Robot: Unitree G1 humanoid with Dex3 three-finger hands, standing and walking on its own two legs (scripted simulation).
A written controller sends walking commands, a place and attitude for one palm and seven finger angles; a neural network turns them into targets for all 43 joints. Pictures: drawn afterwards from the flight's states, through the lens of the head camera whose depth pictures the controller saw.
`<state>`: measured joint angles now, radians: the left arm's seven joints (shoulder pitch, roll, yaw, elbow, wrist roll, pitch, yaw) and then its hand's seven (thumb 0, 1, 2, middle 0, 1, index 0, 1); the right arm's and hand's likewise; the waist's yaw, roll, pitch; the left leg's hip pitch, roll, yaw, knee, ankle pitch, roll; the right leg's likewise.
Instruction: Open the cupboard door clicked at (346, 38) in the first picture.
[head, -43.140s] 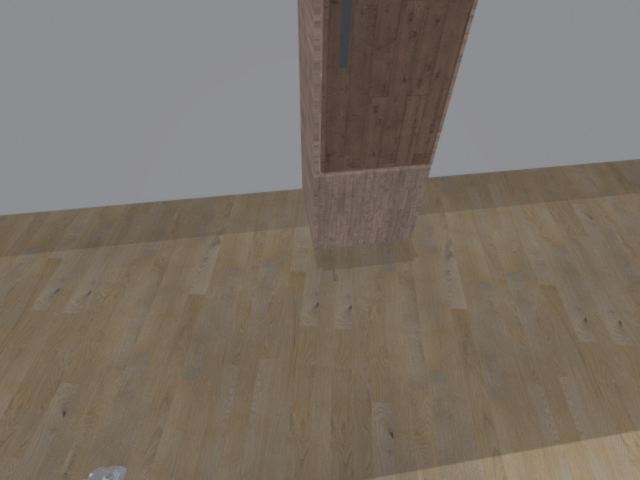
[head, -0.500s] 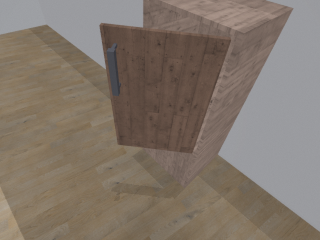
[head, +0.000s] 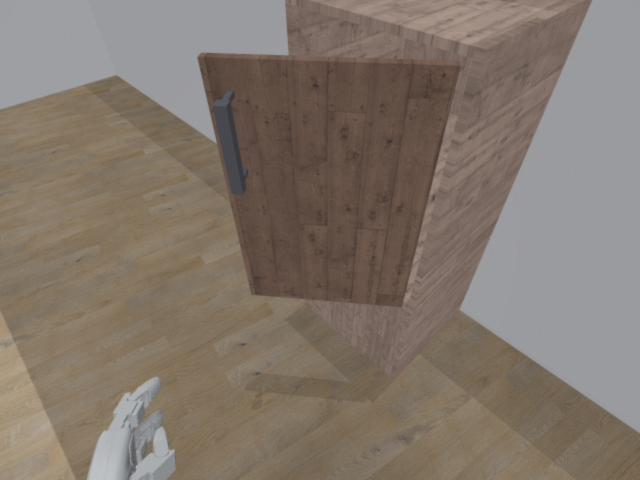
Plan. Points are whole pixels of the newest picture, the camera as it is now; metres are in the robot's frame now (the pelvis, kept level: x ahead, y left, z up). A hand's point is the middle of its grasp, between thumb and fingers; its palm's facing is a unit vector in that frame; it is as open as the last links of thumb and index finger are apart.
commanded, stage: raise the hand with hooked fingers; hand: left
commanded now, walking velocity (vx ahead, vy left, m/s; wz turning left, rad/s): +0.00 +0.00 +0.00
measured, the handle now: (234, 144) +0.60 +0.15 +0.13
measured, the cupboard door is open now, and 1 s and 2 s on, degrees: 40 40 40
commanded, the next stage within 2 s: move the hooked fingers beside the handle in 1.90 s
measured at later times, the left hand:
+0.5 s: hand (184, 411) +0.21 +0.16 +0.03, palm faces -0.07 -0.99 -0.08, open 10.3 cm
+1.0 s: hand (131, 334) +0.27 +0.22 +0.09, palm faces -0.04 -1.00 -0.07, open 13.1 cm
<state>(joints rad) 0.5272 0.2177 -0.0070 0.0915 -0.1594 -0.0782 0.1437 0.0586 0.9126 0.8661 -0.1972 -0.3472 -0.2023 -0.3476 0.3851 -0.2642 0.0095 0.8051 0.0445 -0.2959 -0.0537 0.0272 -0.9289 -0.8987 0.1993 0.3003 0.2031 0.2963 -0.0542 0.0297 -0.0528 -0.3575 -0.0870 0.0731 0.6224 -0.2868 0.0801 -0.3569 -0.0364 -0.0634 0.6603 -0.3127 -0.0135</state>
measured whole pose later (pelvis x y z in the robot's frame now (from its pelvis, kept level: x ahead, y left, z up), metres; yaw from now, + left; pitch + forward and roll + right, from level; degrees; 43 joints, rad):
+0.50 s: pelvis +0.02 -0.05 -0.04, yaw +2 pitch +10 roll -2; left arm 0.41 0.31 0.23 -0.03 -0.34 -0.36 -0.45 0.01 0.28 0.63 -0.24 -0.70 -0.25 -0.70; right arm 0.18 -0.22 0.05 0.55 0.05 -0.21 -0.05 0.01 -0.90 -0.90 0.20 0.30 0.20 0.30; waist 0.05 0.04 -0.10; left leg -0.70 0.00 -0.02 1.00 -0.47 0.03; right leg -0.64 0.05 -0.16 0.92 -0.47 -0.08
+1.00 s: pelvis +0.03 -0.02 -0.01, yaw +0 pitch +5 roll -2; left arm 0.20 0.39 0.35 0.08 -0.38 -0.20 -0.45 -0.01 -0.30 0.38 -0.28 -1.07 -0.29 -1.08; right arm 0.26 -0.29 0.02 0.58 0.07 -0.27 -0.09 0.02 -0.91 -0.90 0.20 0.30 0.20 0.30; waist 0.01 0.02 -0.06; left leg -0.45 -0.02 0.04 0.74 -0.38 0.07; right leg -0.40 0.03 -0.09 0.69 -0.37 -0.04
